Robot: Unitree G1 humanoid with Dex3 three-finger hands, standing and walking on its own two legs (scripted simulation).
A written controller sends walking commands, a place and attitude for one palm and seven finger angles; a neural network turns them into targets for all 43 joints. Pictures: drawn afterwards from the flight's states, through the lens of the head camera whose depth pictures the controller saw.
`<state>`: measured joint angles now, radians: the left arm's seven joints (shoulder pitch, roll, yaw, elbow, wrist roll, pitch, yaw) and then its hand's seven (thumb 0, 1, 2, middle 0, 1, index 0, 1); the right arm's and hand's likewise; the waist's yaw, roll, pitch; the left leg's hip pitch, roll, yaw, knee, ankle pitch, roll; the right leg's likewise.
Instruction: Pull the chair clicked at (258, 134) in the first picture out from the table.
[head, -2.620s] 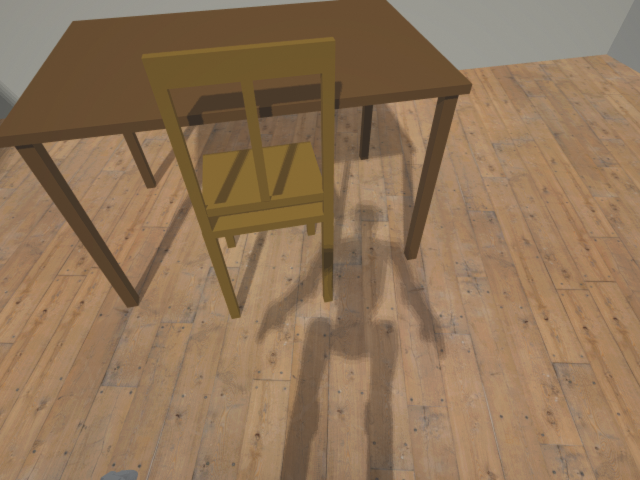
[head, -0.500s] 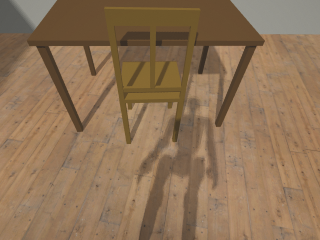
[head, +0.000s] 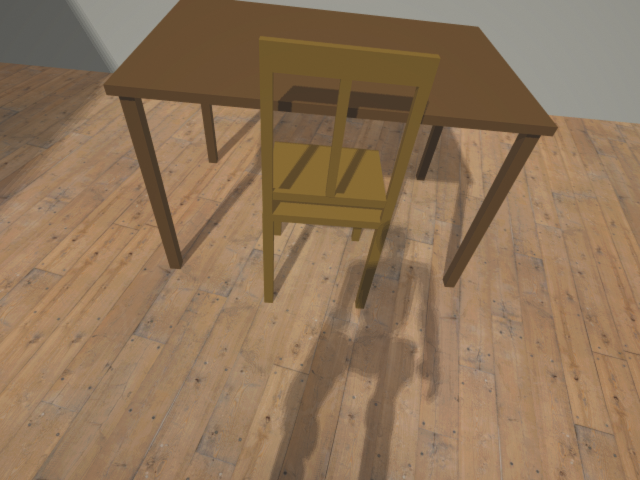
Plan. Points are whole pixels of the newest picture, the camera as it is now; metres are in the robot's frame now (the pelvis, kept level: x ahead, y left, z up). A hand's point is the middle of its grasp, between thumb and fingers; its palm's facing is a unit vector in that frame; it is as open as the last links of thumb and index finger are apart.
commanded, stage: take the last steps up to it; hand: left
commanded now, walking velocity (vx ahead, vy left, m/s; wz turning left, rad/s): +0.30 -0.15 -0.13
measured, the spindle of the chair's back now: (337, 143) +0.89 +0.02 -0.06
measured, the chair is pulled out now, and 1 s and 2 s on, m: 0.00 0.00 0.00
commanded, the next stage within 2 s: come to a stop and stand still in 1.16 s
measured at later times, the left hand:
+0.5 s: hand (280, 435) +0.23 +0.07 -0.17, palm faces -0.02 -0.98 -0.20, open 7.3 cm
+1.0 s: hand (301, 395) +0.29 +0.04 -0.17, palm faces +0.04 -0.99 -0.12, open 7.4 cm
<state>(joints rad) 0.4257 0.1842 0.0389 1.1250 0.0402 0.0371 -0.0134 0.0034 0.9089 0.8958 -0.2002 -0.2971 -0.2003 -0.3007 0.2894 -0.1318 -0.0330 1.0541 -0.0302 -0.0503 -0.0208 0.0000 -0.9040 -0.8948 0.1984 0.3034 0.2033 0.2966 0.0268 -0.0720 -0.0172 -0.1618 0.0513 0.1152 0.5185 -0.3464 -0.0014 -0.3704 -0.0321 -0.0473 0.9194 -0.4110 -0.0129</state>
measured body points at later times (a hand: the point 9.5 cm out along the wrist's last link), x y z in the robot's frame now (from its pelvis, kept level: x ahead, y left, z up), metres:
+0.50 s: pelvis +0.14 -0.11 -0.01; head +0.16 -0.12 +0.44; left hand +0.23 +0.12 -0.15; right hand +0.09 -0.35 -0.16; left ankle +0.07 +0.03 -0.64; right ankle +0.19 -0.20 -0.73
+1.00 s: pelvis +0.31 -0.13 +0.01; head +0.32 -0.10 +0.46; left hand +0.29 +0.10 -0.16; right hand +0.33 -0.37 -0.13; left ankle +0.31 -0.03 -0.73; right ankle +0.33 -0.28 -0.66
